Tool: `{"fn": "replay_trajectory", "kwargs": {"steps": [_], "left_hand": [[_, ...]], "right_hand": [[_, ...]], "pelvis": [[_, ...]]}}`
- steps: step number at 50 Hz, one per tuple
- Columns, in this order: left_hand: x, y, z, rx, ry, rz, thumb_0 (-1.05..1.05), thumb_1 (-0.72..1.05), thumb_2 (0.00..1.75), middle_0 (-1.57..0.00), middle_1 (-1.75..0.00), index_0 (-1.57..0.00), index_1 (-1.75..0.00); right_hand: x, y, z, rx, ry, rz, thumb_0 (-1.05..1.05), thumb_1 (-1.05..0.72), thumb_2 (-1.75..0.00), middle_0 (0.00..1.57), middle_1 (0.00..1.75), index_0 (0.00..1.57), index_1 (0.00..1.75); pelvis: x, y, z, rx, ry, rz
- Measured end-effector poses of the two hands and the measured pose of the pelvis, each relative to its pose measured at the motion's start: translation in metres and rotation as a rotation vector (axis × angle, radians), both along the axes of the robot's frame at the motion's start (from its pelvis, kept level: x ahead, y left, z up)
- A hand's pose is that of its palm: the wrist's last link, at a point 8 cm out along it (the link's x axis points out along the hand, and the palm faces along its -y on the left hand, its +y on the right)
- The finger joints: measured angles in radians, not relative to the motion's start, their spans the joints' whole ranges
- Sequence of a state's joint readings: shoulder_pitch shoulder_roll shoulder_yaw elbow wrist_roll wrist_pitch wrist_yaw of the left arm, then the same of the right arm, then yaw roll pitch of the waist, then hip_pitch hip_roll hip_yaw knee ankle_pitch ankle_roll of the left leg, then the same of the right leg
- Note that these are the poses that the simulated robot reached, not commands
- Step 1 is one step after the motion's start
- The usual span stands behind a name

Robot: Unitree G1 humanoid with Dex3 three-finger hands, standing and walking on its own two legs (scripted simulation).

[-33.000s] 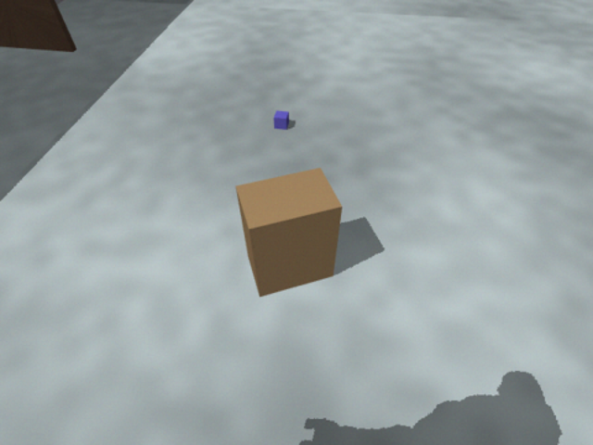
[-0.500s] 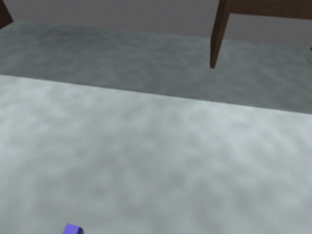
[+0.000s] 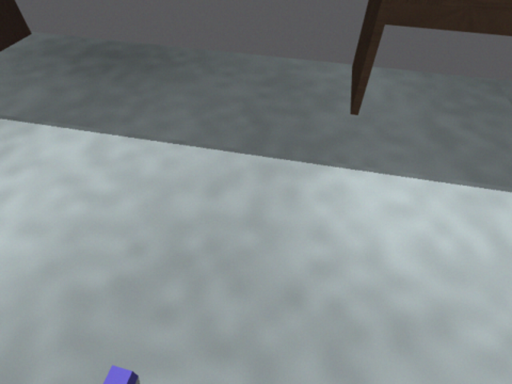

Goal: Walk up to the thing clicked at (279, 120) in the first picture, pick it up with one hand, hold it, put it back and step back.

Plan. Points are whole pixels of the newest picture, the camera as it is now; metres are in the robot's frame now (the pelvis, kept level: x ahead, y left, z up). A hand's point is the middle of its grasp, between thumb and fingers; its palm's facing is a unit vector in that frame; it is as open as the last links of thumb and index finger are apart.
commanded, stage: walk up
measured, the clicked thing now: (120, 382) +0.26 +0.47 -0.74
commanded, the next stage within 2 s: none
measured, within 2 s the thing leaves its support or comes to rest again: neither
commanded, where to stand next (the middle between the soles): +0.27 -0.02 m, yaw +84 degrees
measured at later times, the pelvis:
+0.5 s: pelvis +0.14 +0.00 -0.03, yaw +24 degrees
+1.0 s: pelvis +0.28 -0.06 -0.04, yaw +49 degrees
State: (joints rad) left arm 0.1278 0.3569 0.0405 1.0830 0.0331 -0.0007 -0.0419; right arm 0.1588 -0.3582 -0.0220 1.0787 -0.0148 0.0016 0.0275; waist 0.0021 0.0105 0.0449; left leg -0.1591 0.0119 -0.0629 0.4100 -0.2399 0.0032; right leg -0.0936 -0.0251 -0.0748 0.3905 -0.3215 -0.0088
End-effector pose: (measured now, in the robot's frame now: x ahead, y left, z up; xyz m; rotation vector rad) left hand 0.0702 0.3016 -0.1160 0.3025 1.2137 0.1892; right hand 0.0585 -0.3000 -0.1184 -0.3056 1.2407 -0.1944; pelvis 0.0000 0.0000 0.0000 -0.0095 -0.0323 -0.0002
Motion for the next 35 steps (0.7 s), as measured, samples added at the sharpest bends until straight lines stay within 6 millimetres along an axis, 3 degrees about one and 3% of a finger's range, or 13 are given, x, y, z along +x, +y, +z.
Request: {"fn": "replay_trajectory", "kwargs": {"steps": [5, 10, 12, 14, 19, 23, 26, 30, 32, 35], "left_hand": [[0.000, 0.026, 0.003, 0.013, -0.125, 0.097, 0.00, 0.90, 0.90, -0.20, -0.30, -0.20, -0.30], [0.002, 0.063, -0.010, 0.032, -0.123, 0.137, 0.00, 0.90, 0.90, -0.20, -0.30, -0.20, -0.30], [0.011, 0.077, -0.022, 0.049, -0.117, 0.137, 0.01, 0.90, 0.90, -0.20, -0.30, -0.20, -0.30], [0.024, 0.081, -0.024, 0.048, -0.122, 0.145, 0.01, 0.90, 0.90, -0.20, -0.30, -0.20, -0.30], [0.057, 0.069, -0.009, 0.020, -0.203, 0.165, 0.01, 0.91, 0.90, -0.19, -0.30, -0.19, -0.30], [0.068, 0.059, 0.001, 0.028, -0.229, 0.228, 0.01, 0.90, 0.90, -0.20, -0.30, -0.20, -0.30], [0.071, 0.049, 0.003, 0.061, -0.229, 0.295, 0.01, 0.90, 0.90, -0.20, -0.30, -0.20, -0.30], [0.069, 0.024, 0.001, 0.136, -0.228, 0.400, 0.00, 0.90, 0.90, -0.20, -0.30, -0.20, -0.30], [0.061, 0.004, 0.000, 0.148, -0.204, 0.448, 0.00, 0.91, 0.90, -0.20, -0.30, -0.20, -0.30], [0.050, -0.031, 0.004, 0.110, -0.143, 0.534, 0.00, 0.91, 0.90, -0.20, -0.30, -0.20, -0.30]], "right_hand": [[0.018, -0.009, 0.009, -0.051, 0.096, 0.105, 0.01, -0.90, -0.89, 0.20, 0.30, 0.21, 0.30], [0.074, -0.009, 0.025, -0.131, 0.020, 0.200, 0.01, -0.90, -0.89, 0.20, 0.30, 0.21, 0.30], [0.093, -0.012, 0.024, -0.189, -0.040, 0.222, 0.01, -0.90, -0.89, 0.20, 0.30, 0.21, 0.30], [0.104, -0.011, 0.025, -0.211, -0.054, 0.229, 0.00, -0.90, -0.90, 0.20, 0.30, 0.21, 0.30], [0.136, -0.004, 0.032, -0.205, -0.018, 0.299, 0.00, -0.90, -0.89, 0.20, 0.30, 0.21, 0.30], [0.181, -0.003, 0.028, -0.195, -0.018, 0.383, 0.00, -0.90, -0.89, 0.21, 0.30, 0.21, 0.31], [0.228, -0.011, 0.020, -0.200, -0.032, 0.456, 0.01, -0.90, -0.89, 0.21, 0.30, 0.21, 0.31], [0.310, -0.026, -0.001, -0.214, -0.071, 0.555, 0.01, -0.89, -0.89, 0.21, 0.30, 0.21, 0.31], [0.352, -0.023, -0.006, -0.216, -0.095, 0.582, 0.01, -0.90, -0.89, 0.21, 0.30, 0.21, 0.31], [0.406, -0.005, 0.003, -0.183, -0.147, 0.646, 0.01, -0.90, -0.89, 0.20, 0.30, 0.21, 0.30]], "pelvis": [[0.012, 0.004, -0.006, 0.000, 0.009, 0.110], [0.035, 0.023, -0.020, 0.015, -0.002, 0.179], [0.043, 0.031, -0.034, 0.037, -0.007, 0.199], [0.051, 0.031, -0.037, 0.055, -0.014, 0.239], [0.083, 0.021, -0.025, 0.061, -0.014, 0.327], [0.117, 0.006, -0.024, 0.051, -0.008, 0.392], [0.145, -0.011, -0.029, 0.043, 0.001, 0.438], [0.182, -0.039, -0.046, 0.019, 0.000, 0.501], [0.195, -0.050, -0.047, 0.022, -0.003, 0.548], [0.213, -0.057, -0.034, 0.035, 0.000, 0.601]]}}
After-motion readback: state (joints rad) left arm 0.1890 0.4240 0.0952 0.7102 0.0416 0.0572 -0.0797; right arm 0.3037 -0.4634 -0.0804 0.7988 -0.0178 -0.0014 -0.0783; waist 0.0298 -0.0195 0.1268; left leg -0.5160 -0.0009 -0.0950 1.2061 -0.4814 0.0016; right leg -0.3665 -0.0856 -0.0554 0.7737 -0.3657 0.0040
